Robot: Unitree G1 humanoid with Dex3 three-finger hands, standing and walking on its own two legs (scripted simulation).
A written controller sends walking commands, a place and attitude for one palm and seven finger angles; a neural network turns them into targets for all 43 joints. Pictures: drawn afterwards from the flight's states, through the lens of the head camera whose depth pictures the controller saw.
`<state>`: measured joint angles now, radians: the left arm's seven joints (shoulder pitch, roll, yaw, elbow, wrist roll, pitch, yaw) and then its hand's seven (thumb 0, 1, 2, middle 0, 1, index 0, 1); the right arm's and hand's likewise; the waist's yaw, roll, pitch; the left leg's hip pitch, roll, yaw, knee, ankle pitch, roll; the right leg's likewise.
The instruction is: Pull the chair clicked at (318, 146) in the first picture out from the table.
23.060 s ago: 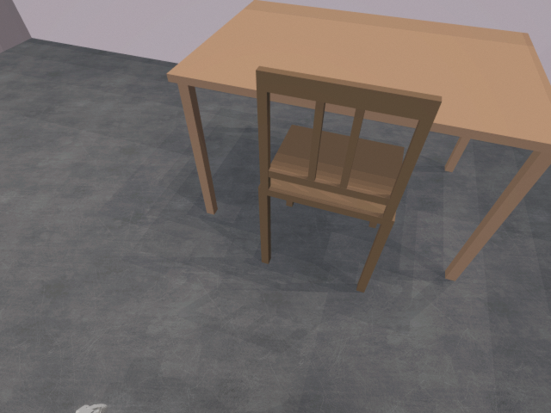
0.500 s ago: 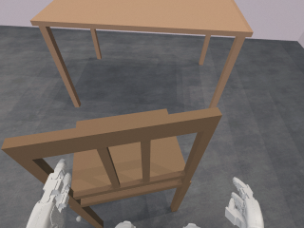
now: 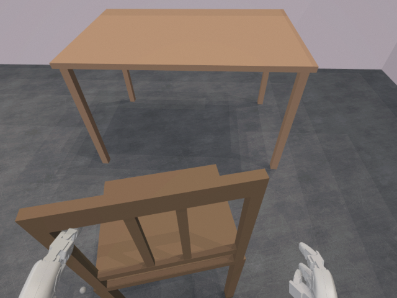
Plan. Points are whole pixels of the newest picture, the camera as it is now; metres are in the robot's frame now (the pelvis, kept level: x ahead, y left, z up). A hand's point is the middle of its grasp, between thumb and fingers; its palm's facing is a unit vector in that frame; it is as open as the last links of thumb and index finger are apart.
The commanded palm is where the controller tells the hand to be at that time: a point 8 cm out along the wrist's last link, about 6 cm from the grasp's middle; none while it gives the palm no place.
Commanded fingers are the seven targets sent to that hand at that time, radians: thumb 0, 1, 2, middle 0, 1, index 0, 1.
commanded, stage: draw the hand back to the body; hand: left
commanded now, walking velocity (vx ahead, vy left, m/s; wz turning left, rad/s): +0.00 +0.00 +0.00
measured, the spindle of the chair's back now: (141, 242) +0.26 +0.16 -0.06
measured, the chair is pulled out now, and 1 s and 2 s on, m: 0.62 0.62 0.61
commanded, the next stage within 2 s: step back with the hand held close in 0.84 s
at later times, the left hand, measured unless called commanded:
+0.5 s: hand (65, 273) +0.15 +0.23 +0.06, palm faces +0.20 -0.83 -0.53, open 7.6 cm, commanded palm +0.15 +0.29 +0.21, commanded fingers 0.00 0.90 0.90 -0.20 -0.30 -0.20 -0.30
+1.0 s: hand (66, 280) +0.14 +0.23 +0.07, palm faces +0.19 -0.82 -0.54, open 6.3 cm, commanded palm +0.15 +0.28 +0.21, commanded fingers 0.00 0.90 0.90 -0.20 -0.30 -0.20 -0.30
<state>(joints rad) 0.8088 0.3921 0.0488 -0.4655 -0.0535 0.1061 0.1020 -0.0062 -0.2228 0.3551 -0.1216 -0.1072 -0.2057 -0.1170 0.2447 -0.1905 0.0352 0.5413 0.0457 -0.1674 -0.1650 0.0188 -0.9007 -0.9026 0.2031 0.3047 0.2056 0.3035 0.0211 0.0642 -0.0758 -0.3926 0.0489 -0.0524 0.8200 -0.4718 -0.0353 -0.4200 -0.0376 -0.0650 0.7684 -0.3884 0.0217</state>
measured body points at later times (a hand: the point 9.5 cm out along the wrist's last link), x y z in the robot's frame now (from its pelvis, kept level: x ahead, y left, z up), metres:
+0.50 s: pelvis +0.03 -0.02 +0.02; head +0.03 -0.04 +0.47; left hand +0.13 +0.28 +0.09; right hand +0.23 -0.23 -0.06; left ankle -0.02 +0.14 -0.71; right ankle +0.01 -0.14 -0.71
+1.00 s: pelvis +0.02 -0.03 +0.02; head +0.03 -0.06 +0.47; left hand +0.12 +0.27 +0.10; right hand +0.22 -0.23 -0.07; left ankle -0.02 +0.14 -0.71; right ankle +0.01 -0.14 -0.71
